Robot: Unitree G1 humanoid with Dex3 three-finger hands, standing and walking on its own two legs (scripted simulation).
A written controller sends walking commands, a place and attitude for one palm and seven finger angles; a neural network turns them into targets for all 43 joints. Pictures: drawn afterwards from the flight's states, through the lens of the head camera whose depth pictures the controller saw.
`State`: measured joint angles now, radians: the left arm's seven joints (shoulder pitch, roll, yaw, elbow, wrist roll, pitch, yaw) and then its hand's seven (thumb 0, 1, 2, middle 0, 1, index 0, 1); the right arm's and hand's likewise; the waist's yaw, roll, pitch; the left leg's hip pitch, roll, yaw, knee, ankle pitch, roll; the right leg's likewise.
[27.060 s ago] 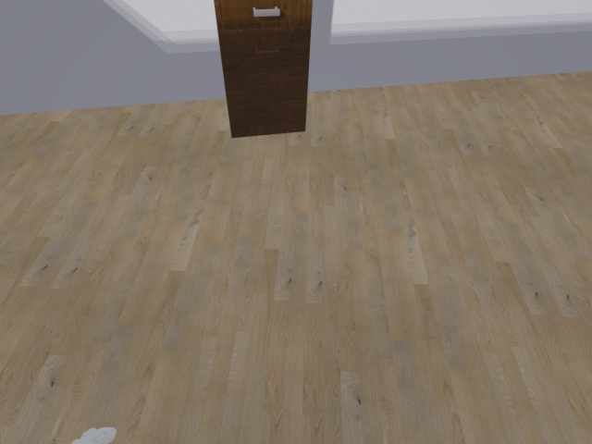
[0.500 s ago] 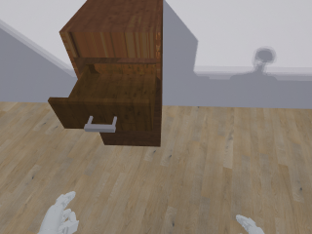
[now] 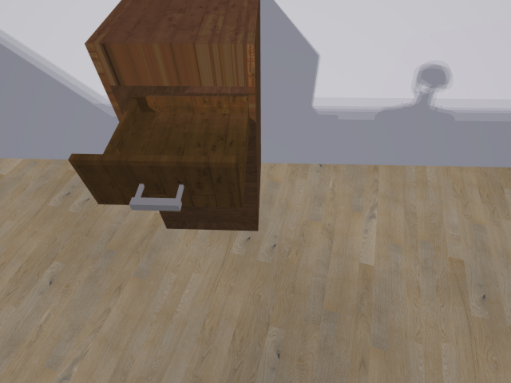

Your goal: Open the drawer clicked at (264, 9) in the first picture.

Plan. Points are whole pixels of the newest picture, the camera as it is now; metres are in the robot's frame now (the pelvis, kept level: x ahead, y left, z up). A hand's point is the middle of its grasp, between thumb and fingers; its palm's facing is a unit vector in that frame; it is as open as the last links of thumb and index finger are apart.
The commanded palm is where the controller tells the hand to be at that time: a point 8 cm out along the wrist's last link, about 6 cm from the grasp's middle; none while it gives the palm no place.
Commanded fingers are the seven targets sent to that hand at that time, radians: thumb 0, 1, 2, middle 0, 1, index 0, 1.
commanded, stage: let the arm hang, fingers relaxed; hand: left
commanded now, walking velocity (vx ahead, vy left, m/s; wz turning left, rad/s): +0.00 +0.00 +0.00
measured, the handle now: (158, 196) +0.52 +0.27 -0.10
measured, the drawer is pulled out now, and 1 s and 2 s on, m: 0.30 0.30 0.30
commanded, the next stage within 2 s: look to check the result in 0.42 s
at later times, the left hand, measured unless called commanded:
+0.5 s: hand out of the picture +0.01 +0.16 -0.17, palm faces +0.04 -0.98 -0.19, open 7.3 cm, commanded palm none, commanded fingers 0.00 0.90 0.90 -0.20 -0.30 -0.20 -0.30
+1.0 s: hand out of the picture +0.02 +0.15 -0.17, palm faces +0.03 -0.98 -0.20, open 7.3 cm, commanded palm none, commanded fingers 0.00 0.90 0.90 -0.20 -0.30 -0.20 -0.30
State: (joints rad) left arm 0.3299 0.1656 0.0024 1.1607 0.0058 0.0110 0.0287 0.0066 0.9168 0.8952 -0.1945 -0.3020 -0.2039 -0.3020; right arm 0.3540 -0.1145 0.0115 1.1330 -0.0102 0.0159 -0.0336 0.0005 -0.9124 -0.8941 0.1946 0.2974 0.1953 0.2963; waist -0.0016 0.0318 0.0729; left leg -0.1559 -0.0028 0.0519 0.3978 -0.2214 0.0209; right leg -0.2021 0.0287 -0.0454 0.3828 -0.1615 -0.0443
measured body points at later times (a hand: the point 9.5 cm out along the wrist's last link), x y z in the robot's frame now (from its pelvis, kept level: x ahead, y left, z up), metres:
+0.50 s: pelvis +0.01 -0.01 +0.00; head +0.03 -0.02 +0.45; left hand +0.00 +0.21 -0.16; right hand -0.02 -0.22 -0.16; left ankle +0.00 +0.10 -0.74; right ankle +0.03 -0.09 -0.74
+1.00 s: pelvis +0.02 -0.02 +0.00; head +0.04 -0.03 +0.45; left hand +0.02 +0.20 -0.16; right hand +0.00 -0.22 -0.17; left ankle +0.00 +0.10 -0.74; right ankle +0.03 -0.09 -0.74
